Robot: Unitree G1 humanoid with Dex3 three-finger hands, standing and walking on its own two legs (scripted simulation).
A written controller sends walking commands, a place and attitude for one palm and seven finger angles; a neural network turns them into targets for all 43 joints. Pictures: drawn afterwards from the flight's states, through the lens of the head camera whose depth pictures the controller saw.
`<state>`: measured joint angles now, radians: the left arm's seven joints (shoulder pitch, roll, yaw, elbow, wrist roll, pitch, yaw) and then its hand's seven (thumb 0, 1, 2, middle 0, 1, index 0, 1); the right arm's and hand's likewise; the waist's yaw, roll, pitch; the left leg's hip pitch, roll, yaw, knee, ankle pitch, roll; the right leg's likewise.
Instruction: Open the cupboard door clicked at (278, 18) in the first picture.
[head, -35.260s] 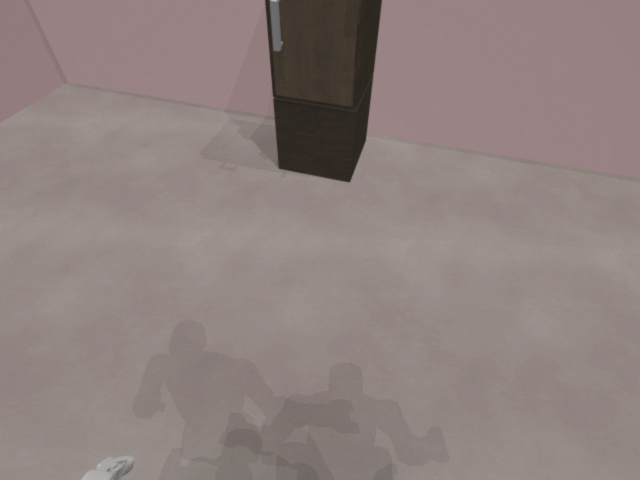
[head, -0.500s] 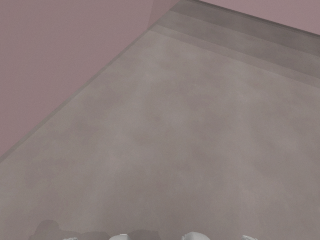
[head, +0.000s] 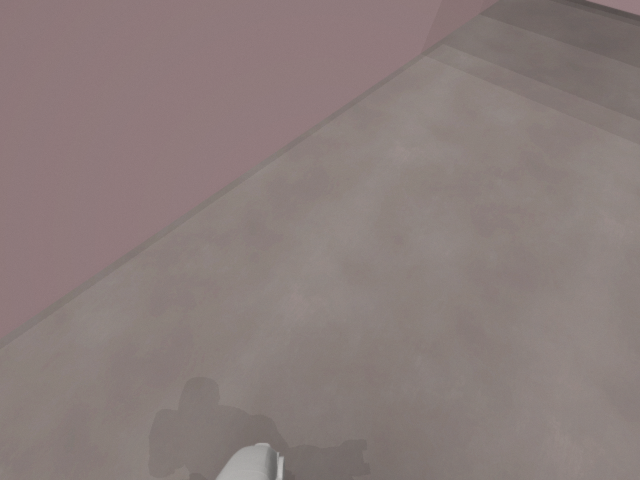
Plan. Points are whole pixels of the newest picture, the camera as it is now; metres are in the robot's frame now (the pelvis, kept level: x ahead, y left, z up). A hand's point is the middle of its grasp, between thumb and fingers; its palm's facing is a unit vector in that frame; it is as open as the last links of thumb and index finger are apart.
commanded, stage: turn to face it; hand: left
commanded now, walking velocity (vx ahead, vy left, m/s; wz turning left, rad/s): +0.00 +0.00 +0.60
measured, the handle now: out of the picture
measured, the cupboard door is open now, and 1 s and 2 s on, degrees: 51 51 51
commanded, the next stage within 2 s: none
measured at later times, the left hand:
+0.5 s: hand out of the picture +0.03 +0.24 -0.16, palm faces +0.29 -0.91 -0.29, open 7.4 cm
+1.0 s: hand out of the picture -0.08 +0.16 -0.18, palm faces +0.61 -0.76 -0.25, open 7.3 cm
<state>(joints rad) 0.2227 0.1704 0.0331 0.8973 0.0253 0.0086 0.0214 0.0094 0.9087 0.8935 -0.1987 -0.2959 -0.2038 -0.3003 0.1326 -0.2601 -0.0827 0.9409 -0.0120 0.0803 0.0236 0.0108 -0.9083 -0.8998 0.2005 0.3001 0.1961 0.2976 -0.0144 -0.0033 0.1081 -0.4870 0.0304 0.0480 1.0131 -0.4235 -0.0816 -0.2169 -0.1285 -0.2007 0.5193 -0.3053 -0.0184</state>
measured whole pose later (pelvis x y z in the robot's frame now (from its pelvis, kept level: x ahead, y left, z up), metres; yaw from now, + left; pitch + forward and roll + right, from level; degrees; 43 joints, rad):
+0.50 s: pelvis -0.01 -0.01 -0.01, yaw +17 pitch +2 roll +0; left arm 0.13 0.26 0.07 0.88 0.02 0.05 0.00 0.01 0.91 0.89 -0.19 -0.30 -0.20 -0.30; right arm 0.17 -0.22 -0.05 0.91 -0.02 0.04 0.01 0.01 -0.90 -0.90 0.21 0.30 0.20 0.30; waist -0.01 0.00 0.09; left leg -0.33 -0.01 -0.06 0.50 -0.21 0.00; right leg -0.44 -0.07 0.00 0.88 -0.41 0.08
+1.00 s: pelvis +0.00 -0.04 -0.02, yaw +37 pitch +1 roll +1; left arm 0.24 0.23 0.06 0.90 0.02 0.02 0.01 0.01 0.91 0.89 -0.20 -0.30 -0.21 -0.30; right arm 0.08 -0.25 -0.07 0.91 -0.01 0.06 0.03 0.01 -0.91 -0.90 0.20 0.30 0.20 0.30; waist 0.01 -0.04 0.12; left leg -0.31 0.02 0.10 0.61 -0.30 -0.04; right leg -0.23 -0.18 -0.30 0.67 -0.42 0.02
